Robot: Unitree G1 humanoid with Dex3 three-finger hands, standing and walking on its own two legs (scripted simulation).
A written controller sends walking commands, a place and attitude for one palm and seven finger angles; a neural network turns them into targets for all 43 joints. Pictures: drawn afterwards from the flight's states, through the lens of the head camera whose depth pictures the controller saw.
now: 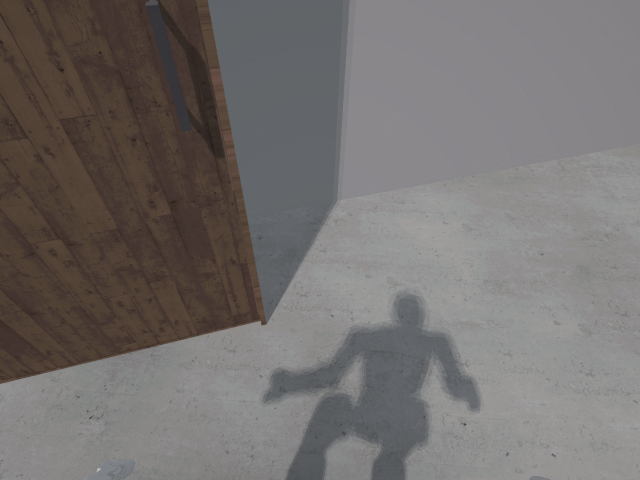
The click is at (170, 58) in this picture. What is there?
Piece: wardrobe's sliding door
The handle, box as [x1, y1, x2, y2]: [146, 0, 191, 131]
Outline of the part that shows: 149,0 148,2 146,2 146,8 182,131 191,130 157,0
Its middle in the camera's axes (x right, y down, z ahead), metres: -0.25 -0.28 +0.64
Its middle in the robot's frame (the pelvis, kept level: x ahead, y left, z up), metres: +0.68 +0.30 +0.18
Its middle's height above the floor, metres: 0.95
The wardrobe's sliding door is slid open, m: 0.00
